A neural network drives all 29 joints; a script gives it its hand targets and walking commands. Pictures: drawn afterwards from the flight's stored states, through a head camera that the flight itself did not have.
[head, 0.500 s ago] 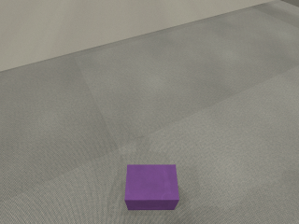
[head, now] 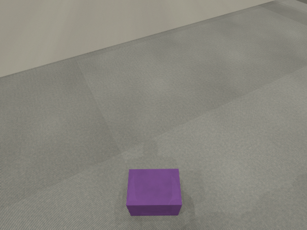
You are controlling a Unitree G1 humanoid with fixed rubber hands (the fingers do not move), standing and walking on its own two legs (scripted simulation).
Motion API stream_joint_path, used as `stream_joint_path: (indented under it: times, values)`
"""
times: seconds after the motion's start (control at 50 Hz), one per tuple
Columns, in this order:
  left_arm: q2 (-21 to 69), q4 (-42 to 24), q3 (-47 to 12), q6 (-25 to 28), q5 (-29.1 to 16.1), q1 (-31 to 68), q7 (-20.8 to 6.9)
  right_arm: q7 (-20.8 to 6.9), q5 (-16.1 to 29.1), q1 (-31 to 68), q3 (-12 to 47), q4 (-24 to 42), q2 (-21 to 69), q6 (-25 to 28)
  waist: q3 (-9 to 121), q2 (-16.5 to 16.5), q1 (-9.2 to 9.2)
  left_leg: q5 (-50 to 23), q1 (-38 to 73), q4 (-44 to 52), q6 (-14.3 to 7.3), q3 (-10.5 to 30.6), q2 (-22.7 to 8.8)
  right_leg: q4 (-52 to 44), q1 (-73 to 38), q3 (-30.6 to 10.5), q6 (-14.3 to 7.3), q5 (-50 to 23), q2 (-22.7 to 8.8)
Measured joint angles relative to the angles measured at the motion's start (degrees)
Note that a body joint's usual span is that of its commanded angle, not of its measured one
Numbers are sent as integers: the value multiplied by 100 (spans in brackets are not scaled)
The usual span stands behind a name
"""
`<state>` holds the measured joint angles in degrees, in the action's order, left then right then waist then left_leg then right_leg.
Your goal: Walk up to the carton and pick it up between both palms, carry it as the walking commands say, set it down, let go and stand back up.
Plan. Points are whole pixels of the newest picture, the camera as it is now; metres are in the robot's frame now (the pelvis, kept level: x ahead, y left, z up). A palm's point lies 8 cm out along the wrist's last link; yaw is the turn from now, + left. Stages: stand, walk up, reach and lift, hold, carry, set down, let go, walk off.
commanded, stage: stand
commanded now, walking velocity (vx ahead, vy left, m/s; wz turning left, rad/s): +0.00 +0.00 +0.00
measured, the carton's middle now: (154, 192) +0.41 +0.02 -0.66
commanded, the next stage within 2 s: reach and lift in 0.38 s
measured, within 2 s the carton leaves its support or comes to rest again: neither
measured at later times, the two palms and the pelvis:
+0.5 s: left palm out of the picture +0.08 +0.23 -0.15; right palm out of the picture +0.08 -0.24 -0.15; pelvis -0.03 +0.00 -0.02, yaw +1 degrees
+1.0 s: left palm out of the picture +0.15 +0.24 -0.17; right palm (239, 228) +0.15 -0.23 -0.16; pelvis -0.04 +0.00 -0.06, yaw +0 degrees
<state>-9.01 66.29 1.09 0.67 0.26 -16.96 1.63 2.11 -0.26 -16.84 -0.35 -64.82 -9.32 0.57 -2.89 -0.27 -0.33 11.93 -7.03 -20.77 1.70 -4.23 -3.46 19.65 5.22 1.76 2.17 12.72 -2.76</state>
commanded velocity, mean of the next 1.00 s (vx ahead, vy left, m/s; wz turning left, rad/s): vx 0.00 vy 0.00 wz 0.00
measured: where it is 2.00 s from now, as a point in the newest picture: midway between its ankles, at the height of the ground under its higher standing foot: outside the picture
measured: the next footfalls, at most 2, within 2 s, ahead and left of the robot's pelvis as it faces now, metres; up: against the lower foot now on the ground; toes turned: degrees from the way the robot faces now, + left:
none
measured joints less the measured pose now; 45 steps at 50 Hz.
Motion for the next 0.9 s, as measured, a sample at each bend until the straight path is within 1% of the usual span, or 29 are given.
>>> stream_joint_path:
  times: [0.38,0.4,0.44,0.48,0.54,0.58,0.62,0.64,0.66,0.7,0.78,0.84,0.9]
  values:
    - [-70,-18,13,64,13,-121,-33,-11,-11,-94,1,-5,-16,15,45,-4,16,-61,-100,-36,48,-17,-79,62,132,-27,-62,-57,78]
    - [-96,-245,-61,-28,-119,-176,-39,3,111,-138,80,222,-39,-93,205,6,6,122,-393,-262,-1,28,-54,298,428,-46,-112,125,82]
    - [-208,-1203,-230,-522,-376,-24,-4,40,369,81,193,1013,-118,-556,329,39,-14,434,-1041,-886,-104,109,-13,944,1093,-92,-183,347,67]
    - [-345,-1888,-300,-1239,-516,639,7,23,433,656,193,1685,-277,-1221,309,11,-55,444,-1545,-1393,-120,207,6,1491,1572,-44,-156,470,37]
    - [-519,-2408,-264,-2486,-522,1743,-40,-17,475,1678,211,2277,-521,-2416,260,16,-95,490,-1959,-1783,-44,261,45,1930,1983,-26,-107,627,-15]
    - [-563,-2658,-150,-3179,-431,2164,-79,-47,459,2108,208,2504,-589,-3114,355,49,-110,485,-2189,-1812,-50,250,75,2005,2237,-45,-79,620,-46]
    - [-532,-2878,-35,-3621,-314,2265,-140,-96,422,2211,170,2681,-560,-3576,436,65,-98,426,-2312,-1721,-65,243,85,1918,2363,-51,-46,565,-51]
    - [-502,-2980,3,-3727,-257,2202,-181,-138,377,2156,131,2775,-511,-3690,460,70,-84,396,-2330,-1647,-70,236,80,1835,2382,-54,-45,526,-42]
    - [-465,-3084,40,-3763,-194,2083,-227,-188,307,2051,73,2873,-444,-3731,480,75,-65,372,-2345,-1579,-73,225,72,1756,2399,-62,-51,490,-31]
    - [-370,-3282,112,-3684,-52,1769,-314,-291,110,1776,-76,3053,-290,-3655,494,84,-23,358,-2402,-1517,-66,200,56,1679,2462,-83,-56,454,-15]
    - [-202,-3653,196,-3252,96,1234,-435,-457,-171,1333,-342,3368,-87,-3204,490,76,18,491,-2768,-1793,-51,185,47,1951,2834,-113,-31,578,-18]
    - [-158,-3878,269,-2927,151,1133,-462,-510,-221,1225,-456,3601,-67,-2865,566,74,36,656,-3252,-2225,-54,192,41,2393,3323,-133,-22,750,-26]
    - [-206,-4010,346,-2720,171,1239,-476,-506,-165,1282,-467,3811,-102,-2672,632,96,42,787,-3684,-2624,-55,196,39,2819,3768,-159,-17,895,-33]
